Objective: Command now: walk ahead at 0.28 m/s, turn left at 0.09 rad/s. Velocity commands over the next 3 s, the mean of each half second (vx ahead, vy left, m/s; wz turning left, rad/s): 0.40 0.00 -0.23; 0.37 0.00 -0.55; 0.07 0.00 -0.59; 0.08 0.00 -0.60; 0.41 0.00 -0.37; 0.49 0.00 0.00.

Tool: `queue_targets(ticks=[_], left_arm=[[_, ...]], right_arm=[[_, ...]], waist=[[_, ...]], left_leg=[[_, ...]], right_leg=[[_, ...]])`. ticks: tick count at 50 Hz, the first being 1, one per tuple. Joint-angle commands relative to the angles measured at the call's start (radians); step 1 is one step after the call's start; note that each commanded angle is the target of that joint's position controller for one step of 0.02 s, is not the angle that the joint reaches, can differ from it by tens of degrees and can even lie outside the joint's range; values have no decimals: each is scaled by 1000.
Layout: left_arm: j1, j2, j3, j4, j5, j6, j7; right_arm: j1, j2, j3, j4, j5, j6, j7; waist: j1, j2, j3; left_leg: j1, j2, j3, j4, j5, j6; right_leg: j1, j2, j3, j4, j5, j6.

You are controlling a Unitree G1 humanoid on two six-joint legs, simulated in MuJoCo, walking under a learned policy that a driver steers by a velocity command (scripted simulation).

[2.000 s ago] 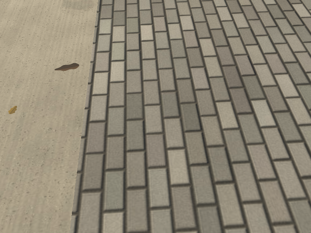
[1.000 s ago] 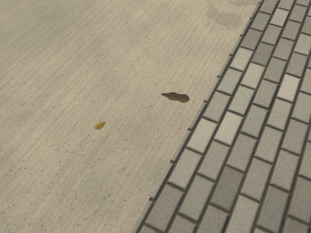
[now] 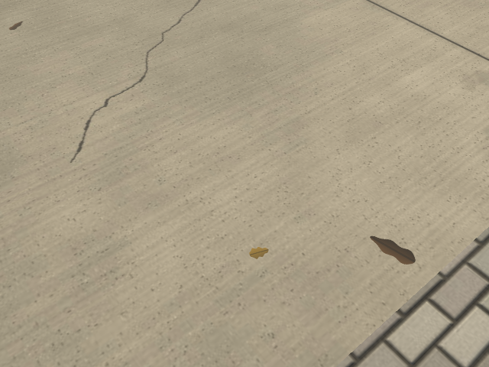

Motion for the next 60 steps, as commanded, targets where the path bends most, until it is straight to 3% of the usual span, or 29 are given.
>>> queue_targets(ticks=[1, 4, 7, 11, 13, 14, 15, 16, 17, 18, 19, 20, 24, 28, 32, 36, 38, 39, 40, 41, 42, 43, 44, 46, 48, 50, 54, 57, 60], left_arm=[[-155, 149, 49, -127, -19, -49, -3], [-164, 100, 36, -118, -5, -74, -29], [-166, 68, 17, -110, -7, -70, -52], [-129, 108, 20, -114, -14, -48, -53], [-10, 142, 39, -79, -12, -40, -42], [109, 185, 62, -49, -19, -40, -34], [208, 311, 92, -48, -9, -41, -25], [257, 308, 84, -51, -13, -48, -36], [192, 251, 65, -66, -4, -59, -36], [152, 217, 56, -81, 6, -63, -35], [115, 200, 52, -89, 12, -61, -33], [83, 177, 44, -101, 18, -59, -29], [74, 173, 44, -111, 9, -58, -8], [134, 192, 54, -80, -4, -50, 15], [204, 195, 61, -51, -18, -38, 24], [207, 197, 70, -45, -17, -18, 33], [168, 185, 70, -63, -12, -7, 31], [141, 147, 56, -96, 0, -6, 27], [278, 55, 30, -109, 6, -8, 27], [346, 115, 30, -111, -6, -11, 25], [275, 198, 57, -104, -21, -2, 28], [180, 220, 65, -125, -19, 9, 31], [137, 211, 69, -139, -8, 19, 33], [156, 156, 66, -146, -7, 44, 31], [139, 109, 53, -167, -7, 57, 31], [102, 103, 49, -188, 0, 60, 25], [31, 113, 48, -217, 1, 59, 0], [-35, 137, 58, -256, 0, 69, -16], [-31, 150, 72, -274, 3, 75, -24]], right_arm=[[110, -189, -54, -15, 3, -54, -6], [77, -167, -47, -15, 15, -67, -9], [64, -192, -57, -17, 14, -69, -1], [70, -220, -69, 4, 27, -78, 9], [63, -206, -64, 9, 18, -78, 7], [70, -170, -51, 8, 6, -79, 4], [82, -112, -31, -54, -8, -89, -2], [73, -113, -25, -73, 2, -111, -6], [39, -180, -40, -74, 41, -127, 5], [-14, -194, -41, -77, 48, -138, 12], [-34, -184, -40, -74, 27, -145, 11], [-33, -180, -45, -67, 5, -144, 9], [-55, -150, -43, -66, -12, -123, 12], [-216, -105, -24, -102, -8, -126, 14], [-341, -105, -18, -129, 9, -140, 35], [-335, -144, -34, -128, 15, -154, 44], [-194, -189, -60, -97, 0, -160, 31], [-53, -230, -72, -83, -20, -164, 23], [40, -305, -86, -72, -39, -151, 15], [55, -249, -75, -61, -14, -135, 24], [-5, -168, -53, -86, -8, -120, 19], [-57, -132, -41, -91, -8, -106, 15], [-99, -116, -33, -80, -8, -98, 15], [-145, -127, -35, -56, -16, -96, 16], [-170, -153, -45, -33, -17, -98, 14], [-180, -184, -57, -16, -10, -93, 7], [-211, -208, -62, 2, 7, -72, 0], [-186, -239, -72, 23, 25, -60, 9], [-179, -250, -76, 36, 47, -48, 14]], waist=[[-78, 243, 140], [-66, 170, 110], [-70, 185, 67], [-36, 154, 82], [27, 118, 47], [80, 56, -18], [86, -205, -96], [100, -296, -175], [85, -189, -85], [74, -112, -16], [50, -32, 20], [24, -19, 29], [-2, -43, 38], [43, -44, 62], [82, -45, 70], [54, -80, 57], [-27, -98, -23], [-96, -68, -176], [-53, 198, -356], [-37, 342, -447], [-52, 212, -303], [-54, 129, -193], [-33, 90, -110], [17, 139, -46], [24, 166, -25], [19, 146, -53], [3, 130, -68], [-17, 129, -44], [6, 120, -40]], left_leg=[[168, 330, -495, -350, -301, 253], [187, 254, -318, -351, -59, 196], [90, 208, -156, -344, 59, 169], [17, 260, -111, -323, 23, 151], [-30, 231, -45, -183, 152, 111], [-74, 177, 37, 33, 282, 72], [-342, 45, 148, 439, 162, -32], [-530, -45, -1, 666, -209, -51], [-635, 21, -64, 761, -164, -26], [-642, 62, -54, 754, -88, 4], [-619, 92, -47, 695, -19, 13], [-563, 118, -53, 621, 40, 13], [-496, 98, -19, 461, 182, -41], [-443, 53, -14, 180, 382, -81], [-376, 17, -22, 35, 441, -77], [-304, 6, -43, -41, 342, -39], [-91, -9, -4, -112, 338, 14], [180, 107, -85, -63, 436, 78], [587, 386, -421, 0, 654, 227], [625, 497, -659, -58, 586, 298], [491, 446, -522, -84, 560, 261], [359, 393, -354, -90, 633, 223], [230, 339, -250, -106, 718, 208], [45, 280, -125, -175, 694, 192], [-11, 284, -64, -228, 712, 220], [13, 307, -26, -242, 717, 233], [10, 296, 81, -246, 613, 207], [53, 315, 97, -205, 529, 183], [77, 312, 125, -83, 481, 128]], right_leg=[[-461, -39, 37, 261, -84, -20], [-410, -58, 12, 128, 91, -31], [-198, -25, -45, -29, 207, -14], [-46, -13, -48, -122, 273, -46], [115, 29, -75, -138, 241, -79], [263, 26, -36, -166, 226, -107], [473, -191, 402, -309, 65, -235], [572, -313, 830, -528, -175, -340], [521, -336, 792, -547, -244, -323], [435, -300, 679, -528, -161, -297], [355, -260, 579, -517, -45, -275], [287, -218, 496, -523, 63, -255], [188, -143, 347, -568, 291, -260], [143, -96, 270, -548, 376, -223], [163, -112, 317, -504, 352, -210], [263, -148, 401, -406, 429, -182], [266, -78, 372, -222, 693, -128], [162, -23, 338, 8, 643, -86], [-169, 125, 221, 373, 79, -4], [-310, 115, 207, 569, -231, 23], [-354, 53, 208, 638, -166, 42], [-359, 20, 154, 628, -103, 57], [-342, -6, 132, 588, -70, 71], [-242, -40, 93, 492, -24, 76], [-220, -46, 59, 392, 8, 86], [-208, -64, 56, 292, 93, 81], [-107, -64, 20, 101, 261, 50], [-90, -53, -5, -4, 231, 20], [-3, -14, -47, -186, 265, -29]])
Next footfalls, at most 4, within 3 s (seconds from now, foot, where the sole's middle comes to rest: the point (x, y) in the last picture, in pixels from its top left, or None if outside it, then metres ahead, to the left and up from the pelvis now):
0.28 right None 0.19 -0.14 -0.77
0.78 left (255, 360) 0.54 -0.01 -0.77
1.24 right None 0.48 -0.27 -0.77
1.66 left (285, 330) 0.63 -0.09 -0.77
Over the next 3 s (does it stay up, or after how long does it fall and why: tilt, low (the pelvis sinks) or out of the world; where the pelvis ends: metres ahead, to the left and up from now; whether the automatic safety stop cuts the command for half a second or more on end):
stays up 0.63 -0.63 0.01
